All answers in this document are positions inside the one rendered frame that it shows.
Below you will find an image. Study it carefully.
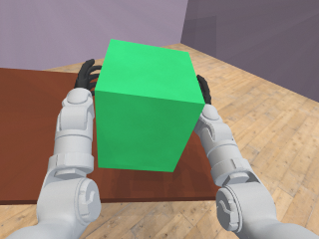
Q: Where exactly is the robot right hand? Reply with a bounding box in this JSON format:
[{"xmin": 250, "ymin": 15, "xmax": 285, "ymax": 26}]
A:
[{"xmin": 196, "ymin": 75, "xmax": 211, "ymax": 105}]

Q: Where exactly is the carton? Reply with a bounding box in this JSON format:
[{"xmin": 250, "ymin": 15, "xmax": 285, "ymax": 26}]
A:
[{"xmin": 95, "ymin": 39, "xmax": 205, "ymax": 172}]

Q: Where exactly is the table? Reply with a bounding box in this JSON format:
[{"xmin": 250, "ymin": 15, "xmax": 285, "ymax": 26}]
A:
[{"xmin": 0, "ymin": 68, "xmax": 221, "ymax": 205}]

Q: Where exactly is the right robot upper arm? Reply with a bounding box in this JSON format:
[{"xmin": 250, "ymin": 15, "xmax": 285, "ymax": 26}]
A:
[{"xmin": 215, "ymin": 181, "xmax": 319, "ymax": 239}]

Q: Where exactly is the robot right forearm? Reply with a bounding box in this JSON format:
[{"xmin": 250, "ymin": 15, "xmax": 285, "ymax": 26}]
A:
[{"xmin": 193, "ymin": 104, "xmax": 277, "ymax": 217}]

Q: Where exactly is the robot left forearm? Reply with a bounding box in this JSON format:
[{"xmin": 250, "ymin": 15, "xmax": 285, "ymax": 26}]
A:
[{"xmin": 36, "ymin": 88, "xmax": 95, "ymax": 220}]

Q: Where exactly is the left robot upper arm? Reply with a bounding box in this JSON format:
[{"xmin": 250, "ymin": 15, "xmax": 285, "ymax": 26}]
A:
[{"xmin": 5, "ymin": 177, "xmax": 102, "ymax": 239}]

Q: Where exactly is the robot left hand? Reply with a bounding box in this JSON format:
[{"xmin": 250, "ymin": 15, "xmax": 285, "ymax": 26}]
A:
[{"xmin": 74, "ymin": 59, "xmax": 102, "ymax": 96}]

